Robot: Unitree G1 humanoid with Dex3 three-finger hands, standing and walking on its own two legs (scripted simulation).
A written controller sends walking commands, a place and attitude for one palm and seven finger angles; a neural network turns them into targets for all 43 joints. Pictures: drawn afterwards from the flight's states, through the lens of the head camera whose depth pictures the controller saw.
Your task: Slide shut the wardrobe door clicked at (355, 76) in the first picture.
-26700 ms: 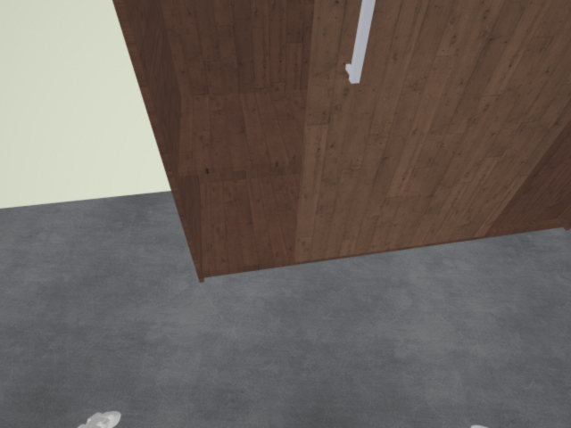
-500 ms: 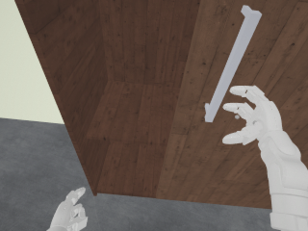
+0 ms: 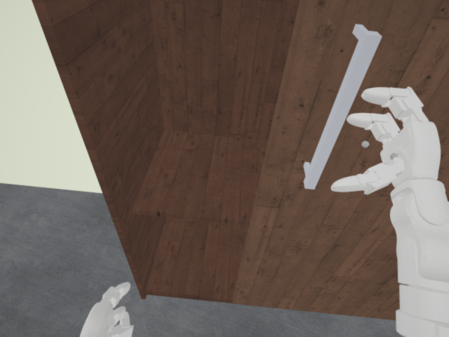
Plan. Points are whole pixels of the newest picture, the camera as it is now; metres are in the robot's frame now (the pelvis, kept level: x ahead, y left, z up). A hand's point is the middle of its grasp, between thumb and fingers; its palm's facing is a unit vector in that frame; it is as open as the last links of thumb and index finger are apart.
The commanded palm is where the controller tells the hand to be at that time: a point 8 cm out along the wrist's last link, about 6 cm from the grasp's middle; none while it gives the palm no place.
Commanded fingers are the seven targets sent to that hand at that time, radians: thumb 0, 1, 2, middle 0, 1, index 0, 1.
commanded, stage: feel for the door with the fingertips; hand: right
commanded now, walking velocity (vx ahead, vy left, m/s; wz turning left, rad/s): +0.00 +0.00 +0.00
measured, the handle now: (330, 119) +0.42 -0.15 +0.23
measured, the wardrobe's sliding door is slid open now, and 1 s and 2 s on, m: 0.37 0.37 0.37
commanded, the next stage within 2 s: slide the fingers in behind the handle in 0.52 s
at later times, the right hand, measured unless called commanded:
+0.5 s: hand (377, 117) +0.37 -0.19 +0.27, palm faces +0.11 +0.99 -0.06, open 14.0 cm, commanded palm +0.34 -0.23 +0.23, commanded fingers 0.00 0.50 -0.30 0.30 1.20 0.30 1.20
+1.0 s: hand (362, 136) +0.37 -0.18 +0.24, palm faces +0.03 +1.00 -0.02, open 14.0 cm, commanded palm +0.34 -0.23 +0.23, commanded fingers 0.00 0.50 -0.30 0.30 1.20 0.30 1.20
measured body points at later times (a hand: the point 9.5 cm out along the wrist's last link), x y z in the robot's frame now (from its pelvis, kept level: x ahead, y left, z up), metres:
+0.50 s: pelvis +0.00 +0.01 +0.00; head -0.04 +0.03 +0.45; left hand +0.18 +0.24 -0.09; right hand +0.35 -0.24 +0.28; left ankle -0.06 +0.08 -0.74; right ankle +0.04 -0.11 -0.74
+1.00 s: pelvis +0.00 -0.01 +0.00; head -0.04 +0.01 +0.45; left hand +0.18 +0.21 -0.09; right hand +0.36 -0.24 +0.24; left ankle -0.06 +0.08 -0.74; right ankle +0.04 -0.11 -0.74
